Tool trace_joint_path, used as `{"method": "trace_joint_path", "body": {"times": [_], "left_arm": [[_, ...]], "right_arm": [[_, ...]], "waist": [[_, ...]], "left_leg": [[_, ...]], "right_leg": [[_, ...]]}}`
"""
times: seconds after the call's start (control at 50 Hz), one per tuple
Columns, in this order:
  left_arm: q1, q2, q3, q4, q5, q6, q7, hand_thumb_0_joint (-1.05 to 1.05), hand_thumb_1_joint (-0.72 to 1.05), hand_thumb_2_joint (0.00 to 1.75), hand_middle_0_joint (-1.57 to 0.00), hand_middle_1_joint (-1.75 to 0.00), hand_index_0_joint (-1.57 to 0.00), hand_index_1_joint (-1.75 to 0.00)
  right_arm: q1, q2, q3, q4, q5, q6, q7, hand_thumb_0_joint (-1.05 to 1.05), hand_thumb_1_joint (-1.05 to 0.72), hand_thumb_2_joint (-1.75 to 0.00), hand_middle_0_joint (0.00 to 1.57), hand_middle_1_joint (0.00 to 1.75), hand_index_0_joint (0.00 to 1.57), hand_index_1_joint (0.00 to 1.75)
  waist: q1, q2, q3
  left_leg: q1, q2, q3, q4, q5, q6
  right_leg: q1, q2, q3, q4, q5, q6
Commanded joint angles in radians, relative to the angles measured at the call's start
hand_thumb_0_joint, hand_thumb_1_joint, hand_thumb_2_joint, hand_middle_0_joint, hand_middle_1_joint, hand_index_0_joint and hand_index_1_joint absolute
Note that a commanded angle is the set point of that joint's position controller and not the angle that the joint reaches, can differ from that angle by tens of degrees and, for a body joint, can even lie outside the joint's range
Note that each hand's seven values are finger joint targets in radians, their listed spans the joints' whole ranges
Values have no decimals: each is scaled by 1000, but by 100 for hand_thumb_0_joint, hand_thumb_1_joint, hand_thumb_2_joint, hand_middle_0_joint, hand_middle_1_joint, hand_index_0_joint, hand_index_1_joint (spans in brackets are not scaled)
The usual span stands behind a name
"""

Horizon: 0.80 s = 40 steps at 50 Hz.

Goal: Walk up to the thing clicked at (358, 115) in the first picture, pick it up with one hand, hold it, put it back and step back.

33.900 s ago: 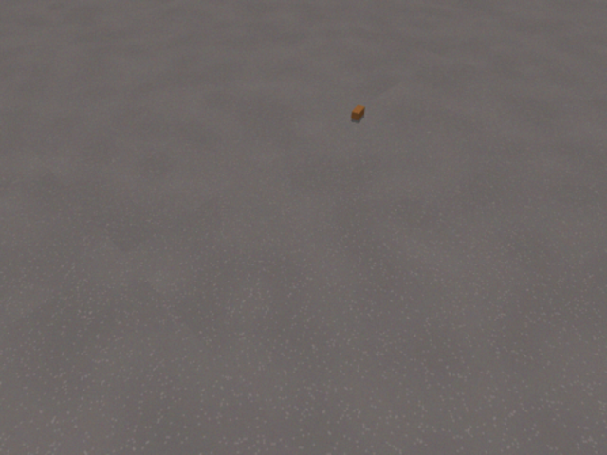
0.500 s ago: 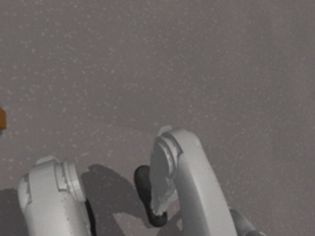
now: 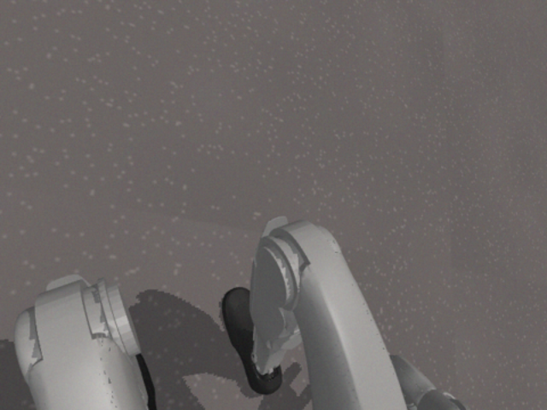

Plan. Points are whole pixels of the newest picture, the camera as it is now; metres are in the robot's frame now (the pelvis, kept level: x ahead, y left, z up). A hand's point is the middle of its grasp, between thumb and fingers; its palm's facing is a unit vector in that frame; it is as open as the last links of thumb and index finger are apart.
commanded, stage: rest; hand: left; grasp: from above
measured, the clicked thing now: out of the picture +0.43 +0.33 -0.26
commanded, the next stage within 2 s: open in 0.44 s
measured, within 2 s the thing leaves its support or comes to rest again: rests again in 0.10 s
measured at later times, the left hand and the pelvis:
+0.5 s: hand out of the picture +0.41 +0.32 -0.24, palm faces -0.48 -0.05 -0.88, open 7.6 cm; pelvis +0.00 +0.00 +0.00, yaw -1 degrees
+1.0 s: hand out of the picture +0.41 +0.33 -0.24, palm faces -0.49 -0.06 -0.87, open 10.3 cm; pelvis +0.00 +0.00 +0.00, yaw -1 degrees
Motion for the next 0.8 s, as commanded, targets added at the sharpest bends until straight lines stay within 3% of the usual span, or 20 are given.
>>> {"method": "trace_joint_path", "body": {"times": [0.0, 0.1, 0.12, 0.22, 0.24, 0.36, 0.4, 0.44, 0.46, 0.48, 0.52, 0.62, 0.74, 0.78], "left_arm": [[-255, 265, 33, -122, -30, -5, 44, 0, 79, 30, -112, -24, -114, -22], [-239, 260, 29, -110, -30, -11, 46, 0, 82, 30, -114, -24, -116, -22], [-237, 245, 10, -100, -30, -10, 43, 0, 81, 31, -114, -23, -116, -22], [-248, 271, 17, -135, -35, -15, 53, 0, 81, 33, -115, -22, -116, -21], [-245, 245, -10, -127, -37, -12, 56, 0, 80, 33, -115, -21, -116, -20], [-232, 265, 0, -82, -33, -5, 74, 0, 80, 32, -114, -22, -115, -21], [-235, 261, -8, -99, -37, 4, 81, 0, 79, 33, -115, -20, -116, -19], [-244, 231, -34, -99, -43, 8, 77, 0, 79, 32, -113, -21, -114, -20], [-237, 259, -11, -94, -45, 11, 80, 0, 76, 33, -113, -20, -113, -20], [-232, 243, -29, -73, -44, 15, 74, 0, 77, 32, -114, -19, -114, -19], [-229, 253, -22, -85, -53, 13, 75, 0, 77, 32, -113, -21, -113, -20], [-240, 248, -30, -95, -59, 18, 63, 0, 37, 33, -79, -27, -79, -26], [-233, 260, -23, -102, -67, 13, 52, 0, 13, 48, -64, -38, -64, -39], [-226, 262, -21, -102, -76, 10, 52, 0, 8, 52, -62, -40, -60, -41]], "right_arm": [[173, -322, -97, -10, 2, -6, -13, 0, -91, -90, 20, 30, 20, 30], [171, -317, -81, -17, 2, -7, -7, 0, -91, -90, 20, 30, 20, 30], [164, -321, -81, -16, -2, -10, -4, 0, -91, -90, 20, 30, 20, 30], [158, -334, -78, -14, -4, -20, -2, 0, -91, -90, 20, 30, 20, 30], [139, -342, -81, -27, -4, -24, -1, 0, -91, -90, 20, 30, 20, 30], [146, -338, -57, -25, -7, -34, 5, 0, -91, -90, 20, 30, 20, 30], [133, -349, -66, -18, -7, -37, 3, 0, -91, -90, 20, 30, 20, 30], [126, -357, -66, -29, -6, -46, 6, 0, -91, -90, 20, 30, 20, 30], [139, -348, -56, -16, -6, -45, 4, 0, -91, -90, 20, 30, 20, 30], [135, -354, -54, -24, -5, -48, 7, 0, -91, -90, 20, 30, 20, 30], [125, -350, -50, -17, -5, -51, 7, 0, -91, -90, 20, 30, 20, 30], [126, -368, -57, -30, -3, -63, 11, 0, -90, -90, 20, 30, 20, 30], [132, -365, -48, -32, 1, -67, 14, 0, -90, -90, 20, 30, 20, 30], [123, -354, -43, -23, 2, -64, 14, 0, -90, -90, 20, 30, 20, 30]], "waist": [[-13, 492, -612], [-14, 499, -617], [-20, 509, -609], [-17, 529, -612], [-14, 522, -605], [-27, 502, -579], [-19, 492, -586], [-35, 503, -566], [-31, 496, -582], [-39, 491, -563], [-29, 483, -564], [-39, 497, -553], [-38, 492, -561], [-25, 487, -566]], "left_leg": [[488, -18, 27, -290, 252, -42], [515, -12, 10, -295, 276, -49], [517, -11, 13, -289, 275, -50], [537, -7, 3, -300, 272, -55], [519, -7, 2, -298, 254, -54], [498, -6, 2, -291, 256, -50], [493, -6, 9, -290, 242, -48], [495, -5, 2, -293, 235, -49], [504, -3, -2, -293, 255, -49], [495, -5, -1, -284, 252, -49], [487, -4, -8, -295, 246, -48], [492, -3, -5, -295, 218, -48], [501, -2, -11, -299, 237, -51], [484, -3, -12, -297, 241, -50]], "right_leg": [[315, 63, -23, -186, 221, -23], [314, 65, -33, -177, 238, -23], [312, 66, -31, -176, 239, -22], [309, 67, -38, -177, 231, -23], [308, 68, -35, -181, 219, -27], [335, 71, -35, -179, 231, -24], [334, 75, -33, -193, 219, -25], [314, 72, -35, -190, 213, -25], [326, 73, -42, -189, 227, -23], [318, 70, -39, -183, 229, -21], [318, 70, -44, -188, 219, -23], [320, 69, -39, -191, 205, -21], [329, 67, -42, -189, 217, -21], [334, 69, -41, -191, 218, -24]]}}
